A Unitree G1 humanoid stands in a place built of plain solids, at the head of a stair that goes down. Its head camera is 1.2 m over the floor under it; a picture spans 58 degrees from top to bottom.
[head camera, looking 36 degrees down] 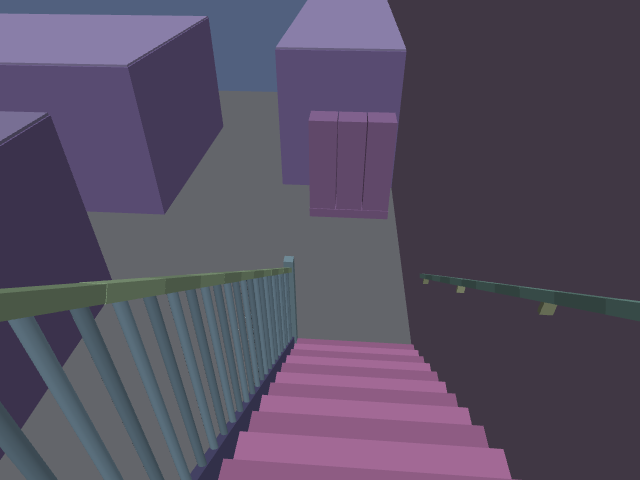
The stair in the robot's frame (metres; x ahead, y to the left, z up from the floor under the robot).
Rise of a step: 0.17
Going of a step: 0.22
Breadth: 1.20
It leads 4 degrees to the right of straight ahead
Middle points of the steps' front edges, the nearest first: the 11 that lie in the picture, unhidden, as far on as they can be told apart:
0.85 -0.21 -0.52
1.06 -0.22 -0.70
1.28 -0.24 -0.87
1.49 -0.26 -1.05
1.71 -0.27 -1.22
1.92 -0.29 -1.40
2.14 -0.30 -1.57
2.35 -0.32 -1.75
2.57 -0.33 -1.92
2.79 -0.35 -2.10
3.00 -0.36 -2.27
